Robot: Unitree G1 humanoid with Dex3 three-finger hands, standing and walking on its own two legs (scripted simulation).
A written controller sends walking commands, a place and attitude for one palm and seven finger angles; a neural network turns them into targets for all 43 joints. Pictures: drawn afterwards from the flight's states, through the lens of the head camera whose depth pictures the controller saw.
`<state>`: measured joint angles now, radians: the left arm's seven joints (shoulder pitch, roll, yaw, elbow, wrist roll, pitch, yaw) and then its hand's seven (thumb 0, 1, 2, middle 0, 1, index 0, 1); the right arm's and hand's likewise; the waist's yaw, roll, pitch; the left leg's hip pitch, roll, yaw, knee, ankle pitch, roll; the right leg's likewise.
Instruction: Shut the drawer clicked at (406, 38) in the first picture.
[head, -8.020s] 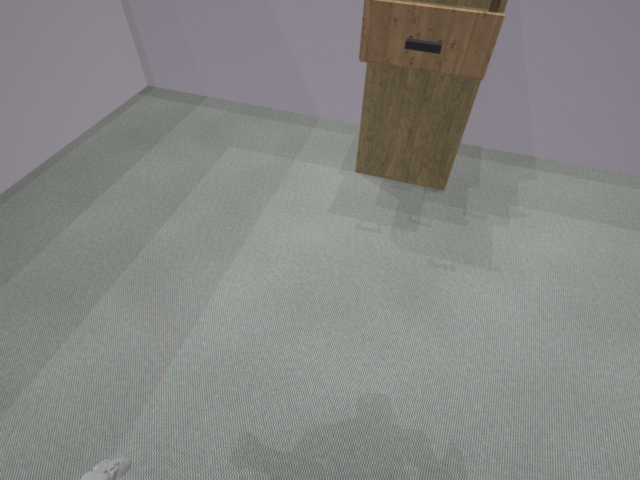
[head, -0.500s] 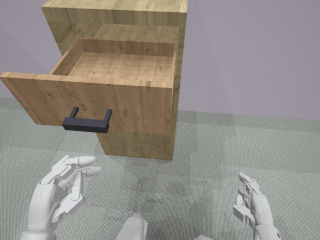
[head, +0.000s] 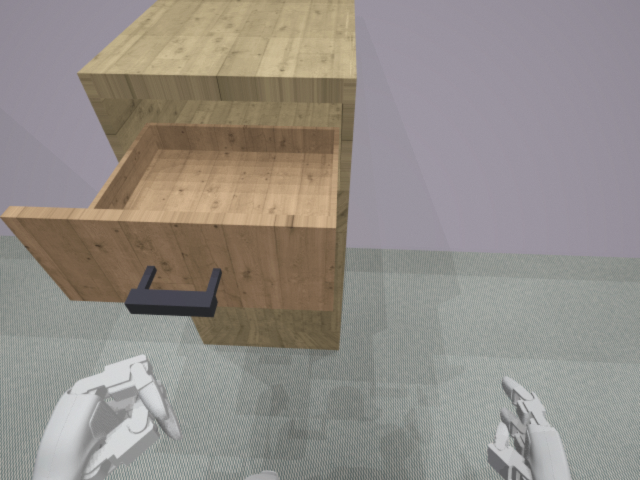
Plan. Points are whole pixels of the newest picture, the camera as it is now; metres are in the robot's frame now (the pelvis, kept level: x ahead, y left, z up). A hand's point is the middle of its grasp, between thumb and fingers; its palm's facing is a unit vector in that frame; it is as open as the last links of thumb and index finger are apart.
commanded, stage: raise the hand and make a fist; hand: left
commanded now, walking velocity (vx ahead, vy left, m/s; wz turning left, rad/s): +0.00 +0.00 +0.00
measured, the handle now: (177, 288) +0.33 +0.22 +0.06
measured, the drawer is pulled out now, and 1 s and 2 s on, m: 0.29 0.29 0.29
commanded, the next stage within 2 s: bring the fist close to the handle in 0.82 s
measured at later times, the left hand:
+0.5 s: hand (128, 410) +0.15 +0.17 +0.16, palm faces +0.04 -0.99 -0.10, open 3.3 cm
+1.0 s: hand (129, 407) +0.16 +0.18 +0.14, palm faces +0.07 -0.99 -0.10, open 3.3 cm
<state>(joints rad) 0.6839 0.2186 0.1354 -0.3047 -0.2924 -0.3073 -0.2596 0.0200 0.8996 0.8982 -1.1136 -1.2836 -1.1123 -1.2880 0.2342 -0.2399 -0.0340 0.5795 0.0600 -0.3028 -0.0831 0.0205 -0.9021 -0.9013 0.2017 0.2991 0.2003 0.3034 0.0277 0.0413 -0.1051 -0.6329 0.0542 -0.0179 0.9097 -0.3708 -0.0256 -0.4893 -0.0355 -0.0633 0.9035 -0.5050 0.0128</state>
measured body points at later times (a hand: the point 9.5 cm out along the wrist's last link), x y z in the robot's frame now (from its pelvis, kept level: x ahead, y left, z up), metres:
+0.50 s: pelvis +0.00 +0.00 +0.02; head -0.03 -0.01 +0.46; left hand +0.14 +0.23 +0.16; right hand +0.21 -0.20 -0.02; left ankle +0.05 +0.14 -0.69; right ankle -0.02 -0.13 -0.69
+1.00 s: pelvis +0.01 -0.02 +0.02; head -0.03 -0.04 +0.47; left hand +0.15 +0.23 +0.15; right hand +0.21 -0.23 -0.02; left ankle +0.05 +0.14 -0.69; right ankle -0.02 -0.13 -0.69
